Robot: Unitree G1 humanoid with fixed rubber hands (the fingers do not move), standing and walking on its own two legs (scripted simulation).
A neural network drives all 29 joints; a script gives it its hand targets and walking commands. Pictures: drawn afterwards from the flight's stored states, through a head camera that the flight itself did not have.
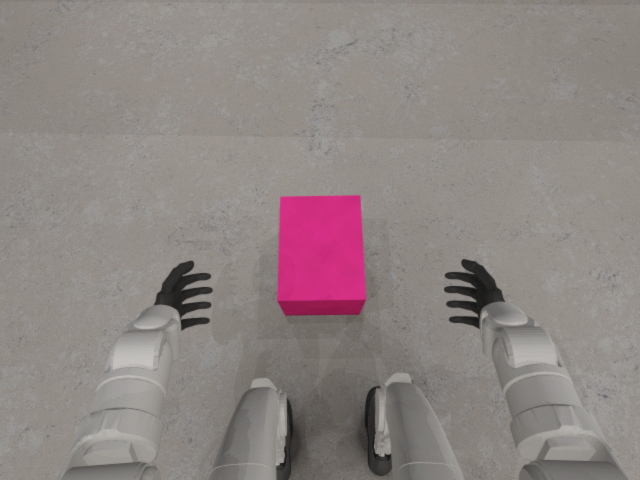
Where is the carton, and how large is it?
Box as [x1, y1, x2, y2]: [277, 195, 365, 315]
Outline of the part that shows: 359,195 280,197 277,300 285,315 359,313 365,300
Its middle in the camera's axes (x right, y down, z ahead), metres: +0.01 +0.05 +1.07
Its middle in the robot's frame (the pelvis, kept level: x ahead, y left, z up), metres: +0.56 +0.02 -0.59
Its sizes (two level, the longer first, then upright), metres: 0.281 0.213 0.196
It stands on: the floor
